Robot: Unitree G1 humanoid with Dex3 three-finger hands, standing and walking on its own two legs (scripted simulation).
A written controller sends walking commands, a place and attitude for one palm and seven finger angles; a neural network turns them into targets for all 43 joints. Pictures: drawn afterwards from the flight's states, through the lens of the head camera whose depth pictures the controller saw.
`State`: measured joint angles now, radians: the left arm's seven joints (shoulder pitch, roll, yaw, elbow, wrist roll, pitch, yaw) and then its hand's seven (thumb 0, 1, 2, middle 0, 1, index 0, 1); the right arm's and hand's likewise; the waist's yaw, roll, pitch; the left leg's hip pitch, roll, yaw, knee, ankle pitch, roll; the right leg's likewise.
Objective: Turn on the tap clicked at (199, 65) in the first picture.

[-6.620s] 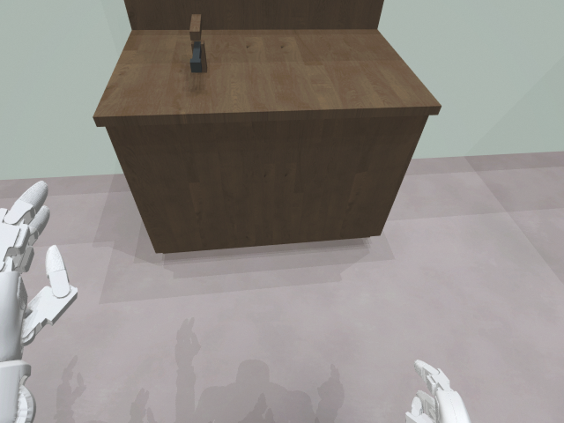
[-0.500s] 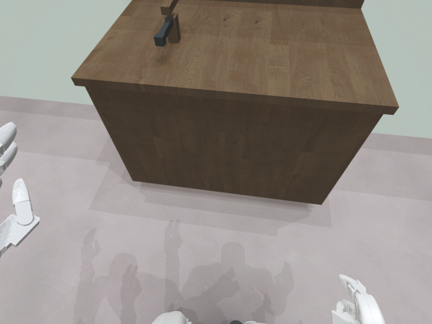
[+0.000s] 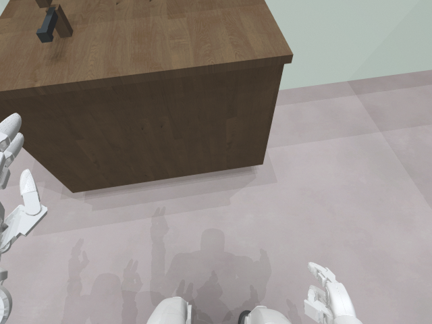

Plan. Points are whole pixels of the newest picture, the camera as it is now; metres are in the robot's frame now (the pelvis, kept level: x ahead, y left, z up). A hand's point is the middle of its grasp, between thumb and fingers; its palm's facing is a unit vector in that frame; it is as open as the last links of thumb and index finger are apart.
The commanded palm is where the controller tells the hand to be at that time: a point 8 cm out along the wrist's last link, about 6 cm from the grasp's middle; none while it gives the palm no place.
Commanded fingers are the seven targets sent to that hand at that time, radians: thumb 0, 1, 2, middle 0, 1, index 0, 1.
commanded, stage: turn to face it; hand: left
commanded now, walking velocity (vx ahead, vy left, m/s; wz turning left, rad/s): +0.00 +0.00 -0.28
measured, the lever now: (45, 35) +0.79 +0.53 +0.06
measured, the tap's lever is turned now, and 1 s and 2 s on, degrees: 0 0 0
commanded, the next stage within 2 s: take the last steps up to it in 0.20 s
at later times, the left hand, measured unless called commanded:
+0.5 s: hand (68, 229) +0.21 +0.18 +0.18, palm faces +0.30 -0.85 -0.43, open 7.4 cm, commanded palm +0.16 +0.24 +0.19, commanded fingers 0.00 0.90 0.90 -0.20 -0.30 -0.20 -0.30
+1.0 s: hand (32, 209) +0.23 +0.23 +0.19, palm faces +0.34 -0.83 -0.45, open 7.4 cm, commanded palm +0.18 +0.28 +0.19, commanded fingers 0.00 0.90 0.90 -0.20 -0.30 -0.20 -0.30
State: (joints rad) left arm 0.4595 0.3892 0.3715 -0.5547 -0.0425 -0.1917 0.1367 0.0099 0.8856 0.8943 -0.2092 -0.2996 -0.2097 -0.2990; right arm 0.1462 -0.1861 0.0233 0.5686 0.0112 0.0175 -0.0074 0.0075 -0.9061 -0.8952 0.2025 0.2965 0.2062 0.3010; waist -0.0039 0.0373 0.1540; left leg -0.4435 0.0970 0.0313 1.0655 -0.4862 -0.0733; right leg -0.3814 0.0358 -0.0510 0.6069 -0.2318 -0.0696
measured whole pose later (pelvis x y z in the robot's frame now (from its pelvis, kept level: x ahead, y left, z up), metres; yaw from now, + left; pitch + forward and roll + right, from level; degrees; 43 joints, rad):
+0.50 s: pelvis -0.03 -0.02 +0.00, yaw -7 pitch -1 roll -1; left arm 0.44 0.36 0.32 -0.48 0.00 -0.20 0.15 0.01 0.89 0.89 -0.21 -0.30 -0.21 -0.30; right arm 0.21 -0.17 0.01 0.60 0.01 -0.05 -0.05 0.01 -0.91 -0.90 0.20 0.30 0.20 0.30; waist 0.00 0.04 0.02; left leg -0.32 0.10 0.06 0.74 -0.43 -0.02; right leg -0.31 0.01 -0.11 0.60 -0.26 -0.04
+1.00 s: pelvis +0.00 +0.01 +0.01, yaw -4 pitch -1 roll +1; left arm 0.48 0.37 0.36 -0.47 -0.01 -0.24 0.15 0.01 0.89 0.89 -0.21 -0.30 -0.21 -0.30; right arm 0.23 -0.17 -0.01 0.64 0.01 -0.11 -0.06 0.01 -0.91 -0.90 0.20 0.30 0.20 0.30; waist -0.01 0.01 0.03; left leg -0.25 0.03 0.12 0.53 -0.27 0.02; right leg -0.39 -0.06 -0.12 0.81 -0.46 0.02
